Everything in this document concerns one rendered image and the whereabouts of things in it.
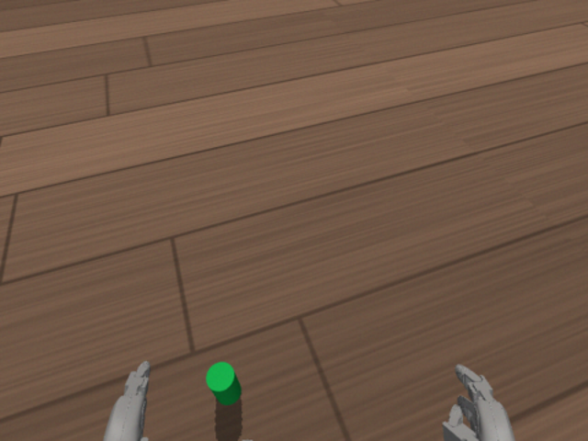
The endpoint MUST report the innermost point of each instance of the right robot hand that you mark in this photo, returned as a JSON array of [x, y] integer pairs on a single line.
[[488, 419]]

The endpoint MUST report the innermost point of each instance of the left robot hand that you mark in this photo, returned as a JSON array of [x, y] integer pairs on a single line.
[[126, 421]]

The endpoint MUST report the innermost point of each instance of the can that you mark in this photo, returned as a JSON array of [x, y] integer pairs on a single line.
[[224, 384]]

